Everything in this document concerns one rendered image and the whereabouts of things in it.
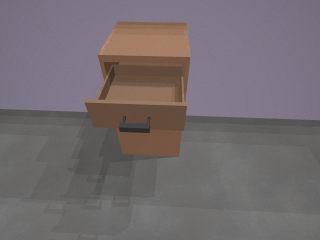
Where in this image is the handle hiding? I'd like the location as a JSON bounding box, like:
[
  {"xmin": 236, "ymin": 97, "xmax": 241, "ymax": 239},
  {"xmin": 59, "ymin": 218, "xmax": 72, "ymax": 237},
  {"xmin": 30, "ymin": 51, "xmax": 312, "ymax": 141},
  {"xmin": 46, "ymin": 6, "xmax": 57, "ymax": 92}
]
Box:
[{"xmin": 118, "ymin": 116, "xmax": 151, "ymax": 133}]

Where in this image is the cabinet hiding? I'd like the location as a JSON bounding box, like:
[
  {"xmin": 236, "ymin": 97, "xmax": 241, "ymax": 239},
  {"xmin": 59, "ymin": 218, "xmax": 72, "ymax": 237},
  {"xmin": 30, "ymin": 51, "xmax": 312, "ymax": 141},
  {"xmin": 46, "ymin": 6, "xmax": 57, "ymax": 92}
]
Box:
[{"xmin": 98, "ymin": 21, "xmax": 191, "ymax": 157}]

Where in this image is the drawer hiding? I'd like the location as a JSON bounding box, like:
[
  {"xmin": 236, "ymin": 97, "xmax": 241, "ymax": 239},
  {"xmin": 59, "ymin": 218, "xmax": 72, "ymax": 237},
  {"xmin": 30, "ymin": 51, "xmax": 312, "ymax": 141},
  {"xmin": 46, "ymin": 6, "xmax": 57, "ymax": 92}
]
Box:
[{"xmin": 84, "ymin": 64, "xmax": 187, "ymax": 131}]

